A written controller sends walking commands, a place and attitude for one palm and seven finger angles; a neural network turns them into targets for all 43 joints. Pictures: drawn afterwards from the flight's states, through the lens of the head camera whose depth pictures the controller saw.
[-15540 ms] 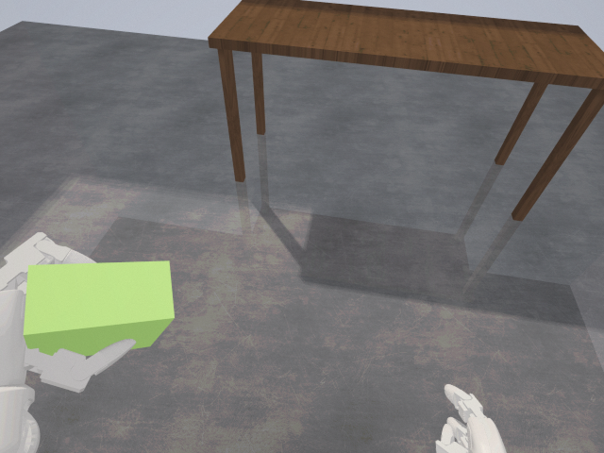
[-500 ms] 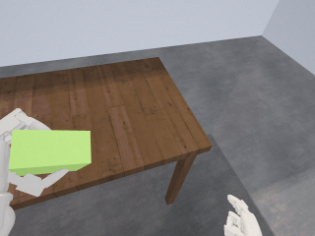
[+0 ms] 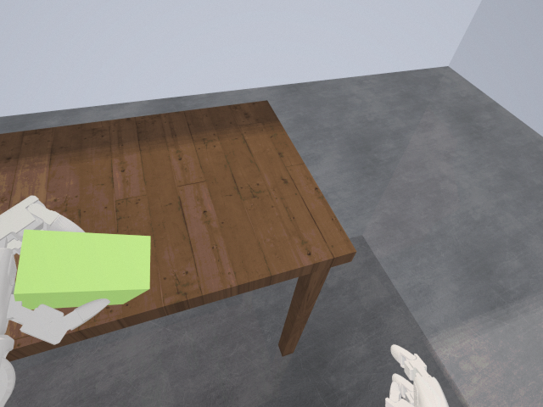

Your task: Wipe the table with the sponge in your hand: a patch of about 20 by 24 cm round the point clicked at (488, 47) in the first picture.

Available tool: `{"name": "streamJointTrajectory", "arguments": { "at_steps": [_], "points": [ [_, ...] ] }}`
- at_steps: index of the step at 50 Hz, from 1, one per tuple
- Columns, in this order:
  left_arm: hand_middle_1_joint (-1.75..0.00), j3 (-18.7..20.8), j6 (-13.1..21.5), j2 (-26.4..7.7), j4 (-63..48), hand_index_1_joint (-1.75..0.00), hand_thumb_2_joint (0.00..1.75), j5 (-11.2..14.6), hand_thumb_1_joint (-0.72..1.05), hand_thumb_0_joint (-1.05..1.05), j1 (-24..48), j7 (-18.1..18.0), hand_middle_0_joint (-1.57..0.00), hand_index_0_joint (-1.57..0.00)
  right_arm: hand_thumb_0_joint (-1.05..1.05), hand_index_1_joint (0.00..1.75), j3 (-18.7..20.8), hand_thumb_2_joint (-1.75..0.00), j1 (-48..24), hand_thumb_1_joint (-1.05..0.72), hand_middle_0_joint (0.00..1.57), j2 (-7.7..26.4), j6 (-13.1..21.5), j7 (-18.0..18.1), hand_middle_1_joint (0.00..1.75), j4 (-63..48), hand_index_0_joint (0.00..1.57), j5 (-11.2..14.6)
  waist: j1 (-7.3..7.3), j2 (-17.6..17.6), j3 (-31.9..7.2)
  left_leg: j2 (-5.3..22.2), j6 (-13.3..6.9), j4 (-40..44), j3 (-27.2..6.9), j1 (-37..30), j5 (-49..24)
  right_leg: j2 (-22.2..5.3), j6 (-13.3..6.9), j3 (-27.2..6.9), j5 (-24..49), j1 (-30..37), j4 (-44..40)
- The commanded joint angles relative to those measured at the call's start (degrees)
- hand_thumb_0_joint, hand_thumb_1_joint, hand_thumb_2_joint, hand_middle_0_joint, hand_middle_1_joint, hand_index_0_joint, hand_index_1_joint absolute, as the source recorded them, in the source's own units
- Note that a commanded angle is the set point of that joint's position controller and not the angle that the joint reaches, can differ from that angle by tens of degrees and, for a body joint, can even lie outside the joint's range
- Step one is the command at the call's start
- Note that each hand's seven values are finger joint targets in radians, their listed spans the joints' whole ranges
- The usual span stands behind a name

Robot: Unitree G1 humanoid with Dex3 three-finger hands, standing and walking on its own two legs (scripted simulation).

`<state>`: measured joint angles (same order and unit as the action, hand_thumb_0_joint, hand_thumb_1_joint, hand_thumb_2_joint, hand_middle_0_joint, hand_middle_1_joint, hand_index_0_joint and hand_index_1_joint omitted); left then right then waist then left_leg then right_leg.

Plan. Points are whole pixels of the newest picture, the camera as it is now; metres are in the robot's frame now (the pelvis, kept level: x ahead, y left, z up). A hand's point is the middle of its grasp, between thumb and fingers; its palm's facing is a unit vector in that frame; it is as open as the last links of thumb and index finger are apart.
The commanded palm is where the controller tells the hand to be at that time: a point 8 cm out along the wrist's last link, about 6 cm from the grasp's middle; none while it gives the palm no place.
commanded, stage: come to a stop and stand still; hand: left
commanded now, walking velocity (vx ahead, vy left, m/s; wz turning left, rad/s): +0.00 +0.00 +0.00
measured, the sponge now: (100, 273) +0.23 +0.23 +0.12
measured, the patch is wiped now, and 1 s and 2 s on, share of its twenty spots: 0.00 0.00 0.00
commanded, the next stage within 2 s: look again from close up in 0.42 s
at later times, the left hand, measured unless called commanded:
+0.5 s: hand (76, 245) +0.24 +0.25 +0.16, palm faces +0.35 -0.85 -0.38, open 10.1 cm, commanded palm +0.18 +0.28 +0.18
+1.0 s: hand (65, 257) +0.22 +0.25 +0.16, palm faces +0.36 -0.85 -0.38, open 10.1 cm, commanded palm +0.17 +0.29 +0.18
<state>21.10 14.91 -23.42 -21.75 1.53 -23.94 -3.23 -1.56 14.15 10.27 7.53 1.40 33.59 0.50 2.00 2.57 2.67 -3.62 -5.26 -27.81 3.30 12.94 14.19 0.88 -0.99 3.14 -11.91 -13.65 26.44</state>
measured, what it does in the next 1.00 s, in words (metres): stands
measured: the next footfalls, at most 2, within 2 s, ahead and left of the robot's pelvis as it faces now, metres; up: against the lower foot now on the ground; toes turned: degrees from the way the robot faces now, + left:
left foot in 1.58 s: +0.04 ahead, +0.22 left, +0.00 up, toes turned +1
right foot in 1.72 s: +0.05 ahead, +0.01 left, +0.00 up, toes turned +3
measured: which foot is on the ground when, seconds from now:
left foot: down 0.00-1.00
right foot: down 0.00-1.00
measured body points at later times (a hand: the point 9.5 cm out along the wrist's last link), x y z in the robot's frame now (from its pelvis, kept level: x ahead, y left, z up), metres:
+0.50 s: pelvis +0.02 +0.00 +0.00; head +0.05 +0.03 +0.45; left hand +0.21 +0.29 +0.18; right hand +0.20 -0.22 -0.06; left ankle +0.01 +0.05 -0.74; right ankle +0.03 -0.11 -0.74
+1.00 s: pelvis +0.01 +0.01 +0.00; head +0.03 +0.03 +0.45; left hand +0.20 +0.30 +0.18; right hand +0.18 -0.21 -0.07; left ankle +0.01 +0.05 -0.74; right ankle +0.03 -0.11 -0.74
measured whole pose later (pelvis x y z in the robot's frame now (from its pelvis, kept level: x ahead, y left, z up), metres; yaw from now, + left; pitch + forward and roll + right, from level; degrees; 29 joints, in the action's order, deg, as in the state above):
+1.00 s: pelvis +0.01 +0.01 +0.00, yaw +0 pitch -1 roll -2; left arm 19.3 12.0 -20.7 -27.2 1.4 -24.5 -5.3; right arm -0.8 12.2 11.5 6.4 1.7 32.2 0.3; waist 1.3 1.0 3.7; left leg -3.9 -5.7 -26.7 3.0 11.7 14.1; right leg 0.7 -0.3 3.3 -11.0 -11.5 23.7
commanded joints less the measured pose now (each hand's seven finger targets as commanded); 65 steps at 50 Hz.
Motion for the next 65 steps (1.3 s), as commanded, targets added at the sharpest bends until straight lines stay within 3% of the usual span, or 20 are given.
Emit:
{"name": "streamJointTrajectory", "arguments": {
  "at_steps": [1,5,10,13,14,23,34,41,43,44,48,49,53,56,58,60,61,63,64,65],
  "points": [
    [-1.6,3.73,4.66,-6.63,-15.97,-1.6,1.3,0.91,0.1,0.0,13.9,-2.4,-1.2,-1.2,0.0,0.3,2.59,-0.9,-6.69,-0.9,0.2,8.15,4.83,0.53,0.3,-9.29,0.2,0.05,-0.64,-9.71,-6.68,8.41,2.88,9.28,-9.34,4.19,5.33,-4.2,-0.97,-7.91,0.05,6.7,-4.12],
    [-1.6,0.72,3.92,-4.04,-17.78,-1.6,1.3,0.19,0.1,0.0,11.8,-2.96,-1.2,-1.2,0.0,0.3,2.98,-0.9,-6.34,-0.9,0.2,8.52,5.56,-0.17,0.3,-8.67,0.2,-0.14,-0.66,-6.22,-9.06,7.84,3.71,6.82,-8.47,-0.05,-3.74,-4.21,-1.17,-8.17,5.97,7.16,-4.55],
    [-1.6,4.71,2.74,-6.17,-14.85,-1.6,1.3,0.57,0.1,0.0,6.2,-3.56,-1.2,-1.2,0.0,0.3,3.19,-0.9,-6.64,-0.9,0.2,8.58,3.99,-0.11,0.3,-8.98,0.2,-0.29,-0.62,-3.71,-9.42,7.82,4.74,5.82,-8.28,0.41,-10.35,-4.57,-1.36,-7.52,11.0,8.69,-4.29],
    [-1.6,8.15,2.65,-8.94,-15.21,-1.6,1.3,1.12,0.1,0.0,4.35,-3.43,-1.2,-1.2,0.0,0.3,3.1,-0.9,-7.56,-0.9,0.2,8.38,3.02,0.22,0.3,-9.49,0.2,-0.06,-0.62,-5.26,-9.36,7.99,5.43,5.96,-8.17,0.39,-13.44,-4.29,-1.3,-6.67,13.14,9.04,-3.63],
    [-1.6,6.73,2.71,-7.25,-15.54,-1.6,1.3,1.46,0.1,0.0,4.24,-3.14,-1.2,-1.2,0.0,0.3,2.93,-0.9,-7.36,-0.9,0.2,8.34,2.64,0.28,0.3,-9.96,0.2,-0.23,-0.86,-5.77,-9.3,8.2,5.58,6.25,-8.44,0.7,-14.72,-4.24,-1.29,-6.05,13.34,9.56,-3.32],
    [-1.6,5.33,2.11,-7.19,-20.89,-1.6,1.3,1.63,0.1,0.0,3.92,-2.97,-1.2,-1.2,0.0,0.3,3.1,-0.9,-7.52,-0.9,0.2,8.48,2.79,0.45,0.3,-10.39,0.2,0.07,-0.84,-7.07,-12.08,8.67,6.03,4.73,-7.7,-3.32,-21.22,-3.78,-0.83,-5.41,17.34,10.11,-2.29],
    [-1.6,4.26,1.09,-6.16,-18.04,-1.6,1.3,1.26,0.1,0.0,5.46,-3.34,-1.2,-1.2,0.0,0.3,3.17,-0.9,-7.2,-0.9,0.2,8.57,1.81,0.92,0.3,-9.7,0.2,-0.14,-0.73,-6.82,-8.37,9.64,7.09,8.69,-9.22,-0.6,-14.31,-3.14,-0.53,-4.38,9.49,8.99,-2.92],
    [-1.6,4.61,0.98,-6.33,-18.09,-1.6,1.3,1.07,0.1,0.0,4.85,-3.4,-1.2,-1.2,0.0,0.3,3.42,-0.9,-7.14,-0.9,0.2,8.54,1.88,0.91,0.3,-10.29,0.2,-0.04,-0.69,-5.87,-7.64,9.53,6.1,10.52,-9.51,2.58,-5.06,-3.43,-0.47,-5.08,7.26,11.02,-3.97],
    [-1.6,5.26,1.11,-7.22,-19.0,-1.6,1.3,0.82,0.1,0.0,5.19,-3.55,-1.2,-1.2,0.0,0.3,3.43,-0.9,-7.67,-0.9,0.2,8.56,2.13,0.98,0.3,-10.18,0.2,0.08,-0.61,-7.38,-7.68,9.34,6.23,10.72,-9.22,2.17,-4.21,-3.26,-0.47,-5.1,7.09,10.54,-3.94],
    [-1.6,4.02,1.28,-5.81,-18.64,-1.6,1.3,0.9,0.1,0.0,5.18,-3.45,-1.2,-1.2,0.0,0.3,3.35,-0.9,-7.44,-0.9,0.2,8.77,2.01,0.91,0.3,-10.26,0.2,-0.19,-0.74,-7.58,-7.5,9.23,5.91,10.96,-9.6,3.42,-3.13,-3.45,-0.49,-4.89,6.52,11.22,-3.75],
    [-1.6,5.52,1.55,-7.99,-20.29,-1.6,1.3,0.83,0.1,0.0,4.57,-3.77,-1.2,-1.2,0.0,0.3,3.83,-0.9,-7.68,-0.9,0.2,9.21,2.32,0.65,0.3,-10.72,0.2,0.09,-0.78,-7.09,-9.24,7.89,4.85,6.8,-8.94,3.41,-5.11,-5.92,-1.4,-7.04,9.71,11.72,-3.19],
    [-1.6,4.77,1.56,-6.81,-19.06,-1.6,1.3,1.13,0.1,0.0,3.53,-3.76,-1.2,-1.2,0.0,0.3,3.71,-0.9,-7.29,-0.9,0.2,9.07,2.1,0.53,0.3,-10.81,0.2,-0.1,-0.86,-4.89,-9.16,7.47,4.62,5.68,-8.91,3.53,-5.16,-6.91,-1.71,-7.59,8.84,11.18,-3.73],
    [-1.6,5.52,1.56,-8.05,-19.2,-1.6,1.3,1.55,0.1,0.0,2.08,-4.03,-1.2,-1.2,0.0,0.3,4.43,-0.9,-7.26,-0.9,0.2,9.62,1.58,0.18,0.3,-10.43,0.2,0.34,-1.56,-1.5,-7.28,5.62,4.06,-1.02,-8.75,0.85,-1.92,-12.41,-4.71,-14.32,1.97,2.31,-7.95],
    [-1.6,5.22,1.95,-7.74,-19.62,-1.6,1.3,1.67,0.1,0.0,2.27,-4.31,-1.2,-1.2,0.0,0.3,4.57,-0.9,-6.9,-0.9,0.2,9.88,1.08,-0.17,0.3,-10.24,0.2,0.41,-2.18,0.39,-6.79,5.29,3.75,-3.42,-9.25,0.22,0.22,-15.09,-5.74,-15.68,-1.78,-1.3,-7.76],
    [-1.6,6.85,2.02,-9.44,-20.41,-1.6,1.3,1.45,0.1,0.0,1.59,-4.73,-1.2,-1.2,0.0,0.3,4.64,-0.9,-7.61,-0.9,0.2,10.03,0.72,-0.03,0.3,-9.94,0.2,0.56,-2.06,-2.35,-6.52,6.35,3.69,-0.9,-10.31,-0.33,-1.59,-13.54,-4.84,-13.55,-1.18,-2.43,-4.64],
    [-1.6,6.71,2.2,-8.84,-21.04,-1.6,1.3,1.4,0.1,0.0,0.62,-4.56,-1.2,-1.2,0.0,0.3,4.47,-0.9,-7.85,-0.9,0.2,10.03,0.55,-0.04,0.3,-10.8,0.2,0.47,-1.76,-5.93,-7.44,8.6,3.67,4.52,-12.75,2.2,-5.97,-8.68,-2.35,-7.73,1.8,1.47,2.21],
    [-1.6,7.19,2.38,-9.35,-22.18,-1.6,1.3,1.26,0.1,0.0,1.17,-4.46,-1.2,-1.2,0.0,0.3,4.6,-0.9,-7.83,-0.9,0.2,10.37,0.69,0.0,0.3,-11.18,0.2,0.55,-1.44,-9.18,-8.07,10.52,4.05,7.05,-14.55,3.65,-10.09,-5.99,-0.96,-4.54,3.37,3.9,6.65],
    [-1.6,8.03,2.71,-11.46,-25.25,-1.6,1.3,0.97,0.1,0.0,2.09,-4.02,-1.2,-1.2,0.0,0.3,4.96,-0.9,-7.5,-0.9,0.2,9.83,1.46,0.07,0.3,-11.26,0.2,0.13,-0.81,-14.52,-8.75,13.16,6.73,10.35,-16.69,-2.82,-24.88,-2.99,0.42,-0.32,-6.42,-1.38,14.54],
    [-1.6,7.38,2.47,-10.59,-24.93,-1.6,1.3,1.2,0.1,0.0,2.13,-3.71,-1.2,-1.2,0.0,0.3,5.31,-0.9,-7.34,-0.9,0.2,9.6,1.65,-0.18,0.3,-11.0,0.2,-0.85,-0.71,-14.39,-9.09,12.9,11.97,12.05,-16.56,-6.49,-33.71,-1.6,0.19,1.11,-11.06,-3.9,17.69],
    [-1.6,7.41,2.09,-10.75,-25.51,-1.6,1.3,1.35,0.1,0.0,2.63,-3.55,-1.2,-1.2,0.0,0.3,5.97,-0.9,-7.48,-0.9,0.2,9.69,1.8,-0.58,0.3,-11.1,0.2,-1.36,-0.18,-15.67,-9.74,11.66,18.62,11.75,-13.09,-9.0,-43.71,-0.78,-0.17,2.29,-13.23,-3.88,17.33]
  ]
}}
